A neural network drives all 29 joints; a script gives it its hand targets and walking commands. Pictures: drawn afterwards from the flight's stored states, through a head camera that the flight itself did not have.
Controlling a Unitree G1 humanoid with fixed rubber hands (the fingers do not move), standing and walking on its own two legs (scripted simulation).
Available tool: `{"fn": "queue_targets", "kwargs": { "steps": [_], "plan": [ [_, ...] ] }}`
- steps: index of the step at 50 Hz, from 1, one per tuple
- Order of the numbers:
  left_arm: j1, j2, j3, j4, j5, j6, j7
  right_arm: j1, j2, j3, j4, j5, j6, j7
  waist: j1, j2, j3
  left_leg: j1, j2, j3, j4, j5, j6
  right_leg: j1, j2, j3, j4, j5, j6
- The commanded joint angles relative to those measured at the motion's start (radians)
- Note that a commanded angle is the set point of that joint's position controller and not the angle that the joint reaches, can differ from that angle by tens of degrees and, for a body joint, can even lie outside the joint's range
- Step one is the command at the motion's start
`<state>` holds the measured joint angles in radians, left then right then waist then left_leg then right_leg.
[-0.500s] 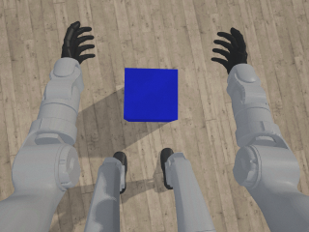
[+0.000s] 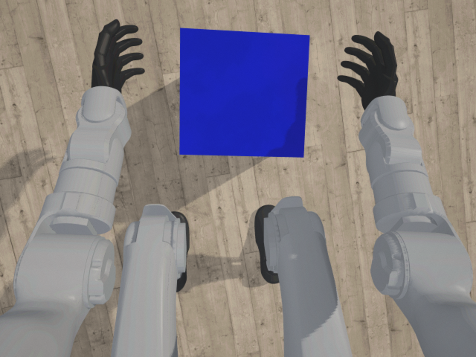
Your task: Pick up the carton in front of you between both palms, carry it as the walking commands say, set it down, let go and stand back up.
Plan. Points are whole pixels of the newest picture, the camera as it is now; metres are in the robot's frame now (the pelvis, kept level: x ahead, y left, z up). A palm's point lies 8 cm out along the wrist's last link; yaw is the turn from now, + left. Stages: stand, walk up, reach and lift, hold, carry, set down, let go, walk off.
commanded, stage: reach and lift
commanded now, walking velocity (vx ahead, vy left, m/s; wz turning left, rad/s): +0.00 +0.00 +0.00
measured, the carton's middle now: (238, 106) +0.48 -0.04 -0.34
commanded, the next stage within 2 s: none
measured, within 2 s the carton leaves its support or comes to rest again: leaves its support in 1.18 s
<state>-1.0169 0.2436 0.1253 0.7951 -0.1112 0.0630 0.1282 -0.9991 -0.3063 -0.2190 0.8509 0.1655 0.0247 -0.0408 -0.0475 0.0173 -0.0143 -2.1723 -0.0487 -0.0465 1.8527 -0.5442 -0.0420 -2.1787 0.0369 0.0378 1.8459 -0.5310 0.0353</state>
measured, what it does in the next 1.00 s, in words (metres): lowers itself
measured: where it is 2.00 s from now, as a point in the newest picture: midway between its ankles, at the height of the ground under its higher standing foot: (223, 261)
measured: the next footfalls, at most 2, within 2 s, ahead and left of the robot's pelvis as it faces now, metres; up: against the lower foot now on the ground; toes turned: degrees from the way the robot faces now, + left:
none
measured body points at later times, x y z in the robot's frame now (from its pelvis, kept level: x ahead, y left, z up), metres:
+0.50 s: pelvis -0.02 +0.00 -0.09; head +0.34 -0.01 +0.16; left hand +0.51 +0.15 -0.28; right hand +0.49 -0.22 -0.29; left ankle +0.09 +0.13 -0.43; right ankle +0.09 -0.12 -0.43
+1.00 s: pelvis -0.03 +0.00 -0.08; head +0.34 -0.01 +0.17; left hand +0.52 +0.11 -0.27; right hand +0.49 -0.19 -0.28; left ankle +0.09 +0.13 -0.43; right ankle +0.10 -0.13 -0.43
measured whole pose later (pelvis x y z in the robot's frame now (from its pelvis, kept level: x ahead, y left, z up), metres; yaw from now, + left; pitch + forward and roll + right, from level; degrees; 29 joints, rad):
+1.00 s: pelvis -0.03 +0.00 -0.08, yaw +0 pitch +39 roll +0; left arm -1.41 0.23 0.03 1.17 -0.22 -0.03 0.20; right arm -1.36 -0.30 -0.06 1.18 0.25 -0.04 -0.14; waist -0.04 0.03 0.29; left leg -2.29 -0.07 -0.05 2.14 -0.53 -0.05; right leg -2.30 0.03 0.03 2.13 -0.52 0.04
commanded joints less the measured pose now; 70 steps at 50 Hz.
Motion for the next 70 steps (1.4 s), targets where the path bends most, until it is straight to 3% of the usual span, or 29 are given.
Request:
{"fn": "queue_targets", "kwargs": {
  "steps": [1,6,12,16,17,19,25,28,38,43,46,50,53,57,63,67,68,69,70],
  "plan": [
    [-0.269,0.097,0.006,-0.09,-0.014,0.0,0.009,-0.235,-0.154,-0.006,-0.075,0.016,-0.002,-0.003,-0.027,0.044,-1.1,0.649,-0.02,0.088,-0.069,0.31,-0.023,0.54,0.007,-0.108,-0.092,0.339,0.019],
    [-0.384,0.119,0.0,0.055,-0.034,0.001,0.006,-0.36,-0.163,0.016,0.051,0.019,-0.001,-0.011,-0.025,0.019,-0.91,0.507,-0.003,0.084,-0.011,0.143,-0.015,0.451,-0.017,-0.094,-0.029,0.182,0.012],
    [-0.49,0.157,-0.028,0.194,-0.071,-0.037,0.0,-0.479,-0.185,0.056,0.175,0.038,-0.033,-0.031,-0.027,0.0,-0.827,0.426,0.012,0.077,0.077,0.116,-0.008,0.44,-0.036,-0.068,0.053,0.166,0.007],
    [-0.55,0.191,-0.055,0.188,-0.106,-0.063,0.005,-0.538,-0.21,0.086,0.17,0.066,-0.058,-0.048,-0.032,-0.004,-0.898,0.448,0.018,0.081,0.133,0.16,-0.007,0.492,-0.037,-0.061,0.103,0.225,0.007],
    [-0.56,0.199,-0.064,0.179,-0.111,-0.067,0.007,-0.55,-0.215,0.084,0.153,0.073,-0.062,-0.054,-0.041,0.006,-0.907,0.462,0.02,0.079,0.142,0.166,-0.007,0.484,-0.035,-0.062,0.109,0.237,0.007],
    [-0.565,0.179,-0.078,0.165,-0.127,-0.073,0.011,-0.558,-0.222,0.099,0.142,0.089,-0.069,-0.057,-0.029,0.037,-0.912,0.464,0.015,0.093,0.16,0.192,-0.012,0.507,-0.03,-0.053,0.121,0.265,0.0],
    [-0.512,0.148,-0.111,0.184,-0.152,-0.082,0.003,-0.491,-0.176,0.125,0.153,0.094,-0.071,-0.067,-0.034,0.007,-0.93,0.43,0.007,0.094,0.183,0.256,-0.01,0.589,-0.016,-0.054,0.148,0.369,0.0],
    [-0.469,0.133,-0.104,0.216,-0.142,-0.084,0.004,-0.453,-0.154,0.121,0.195,0.082,-0.07,-0.069,-0.03,0.004,-0.873,0.395,0.003,0.088,0.177,0.25,-0.012,0.551,-0.016,-0.055,0.148,0.36,0.001],
    [-0.495,0.084,-0.113,0.222,-0.138,-0.094,0.014,-0.512,-0.105,0.15,0.169,0.087,-0.081,-0.065,-0.019,-0.007,-0.82,0.398,-0.007,0.07,0.147,0.223,-0.004,0.459,-0.016,-0.059,0.13,0.287,0.002],
    [-0.569,-0.045,-0.164,0.235,-0.143,-0.1,0.02,-0.583,0.001,0.196,0.174,0.083,-0.086,-0.063,-0.036,0.008,-0.807,0.422,-0.028,0.067,0.136,0.2,0.0,0.452,-0.001,-0.064,0.115,0.251,-0.001],
    [-0.599,-0.118,-0.158,0.257,-0.105,-0.108,0.018,-0.638,0.124,0.222,0.179,0.076,-0.087,-0.052,0.001,-0.003,-0.8,0.434,-0.041,0.07,0.129,0.2,0.011,0.455,0.011,-0.067,0.115,0.234,0.003],
    [-0.819,-0.616,-0.258,0.241,-0.069,-0.083,-0.088,-0.876,0.621,0.341,0.147,0.073,-0.06,0.053,-0.005,0.018,-0.788,0.379,-0.079,0.075,0.154,0.207,0.023,0.429,0.044,-0.073,0.136,0.248,-0.004],
    [-0.847,-0.8,-0.229,0.231,-0.019,-0.051,-0.149,-0.942,0.78,0.341,0.105,0.04,-0.027,0.114,-0.007,0.03,-0.766,0.358,-0.105,0.096,0.174,0.189,0.022,0.4,0.06,-0.087,0.155,0.22,-0.006],
    [-0.882,-0.948,-0.255,0.141,-0.048,-0.024,-0.18,-0.972,0.92,0.392,-0.004,0.074,0.004,0.146,-0.024,0.02,-0.926,0.413,-0.118,0.123,0.199,0.267,0.023,0.494,0.081,-0.102,0.177,0.325,-0.007],
    [-0.877,-1.138,-0.396,-0.12,-0.134,0.025,-0.17,-0.942,1.05,0.477,-0.272,0.12,0.061,0.118,-0.057,0.009,-1.38,0.618,-0.137,0.146,0.196,0.415,0.005,0.776,0.104,-0.137,0.172,0.506,0.001],
    [-0.828,-1.194,-0.419,-0.238,-0.092,0.087,-0.179,-0.86,1.116,0.479,-0.373,0.061,0.128,0.133,-0.056,-0.006,-1.422,0.645,-0.151,0.148,0.127,0.333,0.009,0.777,0.12,-0.152,0.105,0.411,0.001],
    [-0.782,-1.188,-0.402,-0.228,-0.064,0.101,-0.175,-0.828,1.122,0.466,-0.37,0.035,0.14,0.129,-0.038,0.002,-1.367,0.618,-0.154,0.154,0.101,0.287,0.007,0.743,0.117,-0.153,0.083,0.353,0.003],
    [-0.776,-1.209,-0.382,-0.213,-0.046,0.116,-0.182,-0.81,1.144,0.457,-0.351,0.012,0.161,0.142,-0.053,-0.004,-1.299,0.601,-0.152,0.145,0.075,0.233,0.011,0.699,0.12,-0.155,0.057,0.299,0.002],
    [-0.755,-1.224,-0.357,-0.178,-0.02,0.133,-0.189,-0.787,1.17,0.439,-0.318,-0.008,0.179,0.154,-0.04,0.004,-1.218,0.572,-0.153,0.145,0.044,0.174,0.012,0.649,0.119,-0.153,0.031,0.235,-0.001]
  ]
}}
